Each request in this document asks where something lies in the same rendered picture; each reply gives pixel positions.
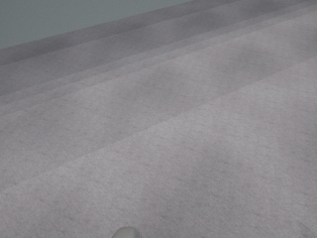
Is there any left robot thigh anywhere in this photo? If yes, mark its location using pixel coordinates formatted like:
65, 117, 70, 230
112, 226, 142, 238

